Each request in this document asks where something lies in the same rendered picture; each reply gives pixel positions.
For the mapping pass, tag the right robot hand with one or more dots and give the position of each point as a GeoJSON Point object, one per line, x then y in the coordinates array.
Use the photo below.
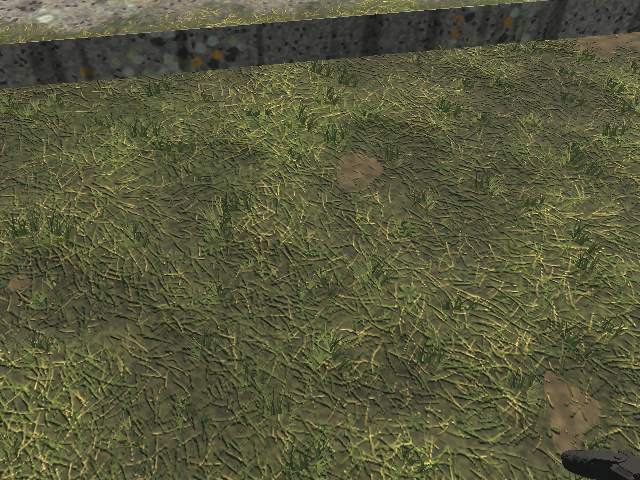
{"type": "Point", "coordinates": [602, 465]}

